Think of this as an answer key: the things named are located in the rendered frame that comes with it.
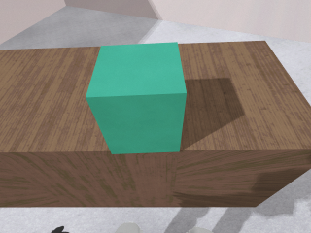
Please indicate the carton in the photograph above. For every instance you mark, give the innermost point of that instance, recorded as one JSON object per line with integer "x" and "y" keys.
{"x": 137, "y": 94}

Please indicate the left robot thigh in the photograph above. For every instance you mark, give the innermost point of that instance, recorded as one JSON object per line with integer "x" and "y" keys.
{"x": 129, "y": 227}

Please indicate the pedestal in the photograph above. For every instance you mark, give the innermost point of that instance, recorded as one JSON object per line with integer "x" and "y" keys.
{"x": 246, "y": 133}

